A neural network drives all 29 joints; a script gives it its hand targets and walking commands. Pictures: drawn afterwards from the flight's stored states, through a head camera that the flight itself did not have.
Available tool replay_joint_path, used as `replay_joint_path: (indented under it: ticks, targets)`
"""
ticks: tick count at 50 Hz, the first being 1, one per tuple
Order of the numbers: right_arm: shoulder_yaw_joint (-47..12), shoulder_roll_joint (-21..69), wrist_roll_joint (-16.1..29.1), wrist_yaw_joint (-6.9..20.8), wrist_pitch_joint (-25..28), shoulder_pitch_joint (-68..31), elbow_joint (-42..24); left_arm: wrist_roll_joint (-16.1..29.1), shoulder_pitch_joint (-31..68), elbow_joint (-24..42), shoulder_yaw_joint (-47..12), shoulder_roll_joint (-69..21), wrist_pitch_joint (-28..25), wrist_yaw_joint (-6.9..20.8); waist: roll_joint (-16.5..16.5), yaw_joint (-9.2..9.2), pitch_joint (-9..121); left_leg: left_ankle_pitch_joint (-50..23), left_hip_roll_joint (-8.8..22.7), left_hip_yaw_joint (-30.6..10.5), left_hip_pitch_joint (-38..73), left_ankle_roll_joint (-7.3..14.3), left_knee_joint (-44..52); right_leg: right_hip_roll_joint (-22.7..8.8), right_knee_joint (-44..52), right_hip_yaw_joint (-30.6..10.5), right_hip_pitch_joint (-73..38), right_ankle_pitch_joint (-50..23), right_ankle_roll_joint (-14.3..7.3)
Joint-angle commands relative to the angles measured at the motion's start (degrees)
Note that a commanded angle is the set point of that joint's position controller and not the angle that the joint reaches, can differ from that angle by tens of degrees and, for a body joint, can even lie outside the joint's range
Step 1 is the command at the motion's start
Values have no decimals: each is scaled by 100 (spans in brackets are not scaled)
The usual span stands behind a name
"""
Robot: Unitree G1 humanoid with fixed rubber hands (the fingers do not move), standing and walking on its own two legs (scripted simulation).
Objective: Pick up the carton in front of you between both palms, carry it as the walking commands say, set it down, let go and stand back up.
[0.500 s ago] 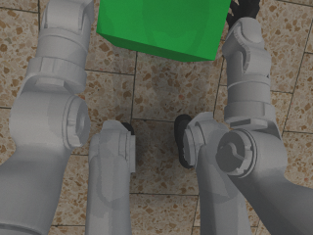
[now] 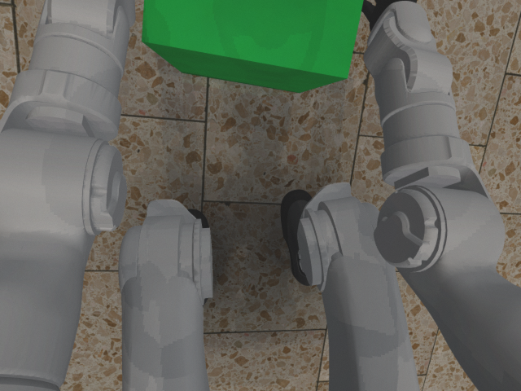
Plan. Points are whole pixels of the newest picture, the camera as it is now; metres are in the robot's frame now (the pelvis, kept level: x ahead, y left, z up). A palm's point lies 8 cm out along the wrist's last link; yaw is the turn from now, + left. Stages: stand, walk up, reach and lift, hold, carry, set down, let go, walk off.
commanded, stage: set down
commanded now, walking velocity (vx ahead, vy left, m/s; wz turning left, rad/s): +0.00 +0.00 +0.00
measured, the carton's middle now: out of the picture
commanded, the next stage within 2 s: none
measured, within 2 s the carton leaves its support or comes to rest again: rests again in 0.16 s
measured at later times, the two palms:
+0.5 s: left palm out of the picture +0.57 +0.14 -0.18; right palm (396, 13) +0.52 -0.17 -0.17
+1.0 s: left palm out of the picture +0.57 +0.19 -0.21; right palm (397, 30) +0.51 -0.19 -0.20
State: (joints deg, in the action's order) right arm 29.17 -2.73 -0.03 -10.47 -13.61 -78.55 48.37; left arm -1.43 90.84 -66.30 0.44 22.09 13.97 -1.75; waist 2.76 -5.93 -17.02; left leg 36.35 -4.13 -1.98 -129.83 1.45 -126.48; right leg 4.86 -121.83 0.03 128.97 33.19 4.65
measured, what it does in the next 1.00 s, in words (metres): stands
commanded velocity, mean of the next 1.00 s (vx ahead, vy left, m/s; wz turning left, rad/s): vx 0.00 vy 0.00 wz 0.00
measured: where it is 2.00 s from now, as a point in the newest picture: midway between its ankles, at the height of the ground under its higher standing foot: (248, 264)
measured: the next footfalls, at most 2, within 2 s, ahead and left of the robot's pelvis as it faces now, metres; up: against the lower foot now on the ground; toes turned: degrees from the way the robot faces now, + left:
none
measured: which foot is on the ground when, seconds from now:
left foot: down 0.00-1.00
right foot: down 0.00-1.00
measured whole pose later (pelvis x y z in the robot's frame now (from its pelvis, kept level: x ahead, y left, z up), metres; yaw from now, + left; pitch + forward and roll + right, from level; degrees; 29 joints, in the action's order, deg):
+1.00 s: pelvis -0.01 +0.00 -0.01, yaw -1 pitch +32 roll -6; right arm 24.3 -11.6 5.6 -7.7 -4.6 -84.5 63.8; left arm 5.3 93.8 -70.3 -3.6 31.4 6.9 0.5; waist 3.7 -5.1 -29.6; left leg 37.9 -3.2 -2.1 -125.5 2.1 -131.1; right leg 4.4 -125.2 1.3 124.5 31.6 4.4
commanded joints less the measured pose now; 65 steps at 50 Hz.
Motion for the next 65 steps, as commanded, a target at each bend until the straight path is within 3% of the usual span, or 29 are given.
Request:
replay_joint_path:
  ticks: [1, 8, 22, 34, 37, 41, 43, 45, 49, 50, 51, 53, 58, 62, 65]
  targets:
    - [-2074, 4545, 519, 1428, 177, -3466, -528, 545, 2874, 1064, -940, -4890, -458, 1279, -1176, 32, 6416, -2482, -185, 76, 3567, -8, 1054, 300, 426, 554, -3013, -2310, -156]
    - [-1688, 4346, 290, 1502, 140, -3382, -92, 291, 2597, 543, -527, -4537, -395, 1402, -965, 161, 5343, -1884, -141, 32, 2926, 91, 1069, 283, 411, 491, -2632, -1774, -188]
    - [-1239, 3791, 97, 1678, 138, -3042, 350, -396, 1790, 51, -6, -4123, -153, 1471, -740, 417, 4086, -1793, -87, -152, 2706, 186, 1024, 285, 287, 446, -1926, -1391, -204]
    - [-629, 2937, -300, 1634, 55, -2397, 790, -916, 1402, -197, 429, -3175, -16, 1484, -783, 395, 3233, -1273, -17, -268, 2582, 196, 1099, 271, 238, 447, -1688, -897, -188]
    - [-345, 2399, -407, 1479, 119, -2078, 906, -905, 1422, -180, 510, -2442, -102, 1367, -801, 342, 3216, -1307, 56, -262, 2664, 128, 1081, 211, 201, 451, -1864, -962, -132]
    - [118, 233, -403, 859, 419, -1224, 1021, -766, 1460, -36, 703, 14, -359, 785, -907, 165, 3591, -1498, 200, -288, 3029, -17, 1056, 22, 207, 488, -2312, -1215, -34]
    - [73, -1014, -119, 473, 708, -1271, 993, -397, 1800, 210, 456, 1204, -598, 342, -913, 47, 4083, -1816, 296, -390, 3366, -68, 962, -52, 176, 493, -2427, -1558, 6]
    - [-145, -1369, 187, 293, 916, -1573, 965, 124, 2328, 300, 148, 1488, -770, 153, -1009, -86, 4640, -2264, 352, -473, 3594, -107, 809, -105, 135, 456, -2512, -1952, -20]
    - [-700, -1505, 806, 233, 1103, -1858, 892, 992, 2816, 445, -685, 1343, -928, 201, -1279, -280, 5384, -2814, 417, -519, 3830, -108, 625, -199, 82, 427, -2643, -2552, -98]
    - [-757, -1616, 851, 203, 1130, -1937, 880, 1219, 2767, 491, -825, 1293, -934, 230, -1277, -304, 5648, -2389, 424, -433, 3328, -108, 720, -268, 34, 416, -3214, -2604, -173]
    - [-903, -1515, 937, 197, 1094, -1815, 913, 1312, 2832, 312, -983, 1362, -918, 287, -1211, -443, 5726, -2453, 452, -474, 3578, -89, 722, -275, 106, 470, -3085, -2624, -138]
    - [-986, -1519, 992, 151, 1040, -1631, 800, 1487, 2684, 192, -1100, 1315, -863, 381, -1346, -554, 6063, -2750, 454, -466, 4025, -131, 640, -264, 153, 500, -2979, -2686, -155]
    - [-975, -1494, 980, -19, 895, -1417, 121, 1318, 2321, 31, -859, 1552, -736, 383, -1353, -434, 7027, -2779, 407, -283, 4315, -121, 778, -181, 351, 581, -3504, -2778, -164]
    - [-1138, -1459, 1037, -218, 677, -1328, -761, 1026, 2253, 550, -435, 1869, -577, 265, -1264, -195, 8063, -2530, 280, -7, 4579, -51, 1181, -55, 728, 657, -4317, -2796, -159]
    - [-1166, -1359, 1029, -337, 417, -1265, -928, 890, 2207, 689, -209, 1913, -373, 275, -1194, -161, 7795, -2060, 203, 127, 4407, 1, 1554, 7, 1146, 656, -4282, -2389, -150]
